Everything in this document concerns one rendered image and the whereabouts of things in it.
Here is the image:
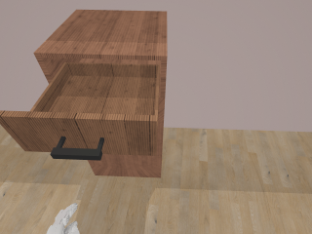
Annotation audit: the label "handle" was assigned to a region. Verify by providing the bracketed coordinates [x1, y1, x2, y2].
[50, 136, 104, 161]

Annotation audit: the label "robot left hand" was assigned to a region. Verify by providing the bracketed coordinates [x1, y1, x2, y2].
[46, 203, 80, 234]

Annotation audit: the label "cabinet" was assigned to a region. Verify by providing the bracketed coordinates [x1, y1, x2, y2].
[33, 9, 168, 178]

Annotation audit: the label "drawer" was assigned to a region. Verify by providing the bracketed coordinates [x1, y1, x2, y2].
[0, 62, 160, 156]

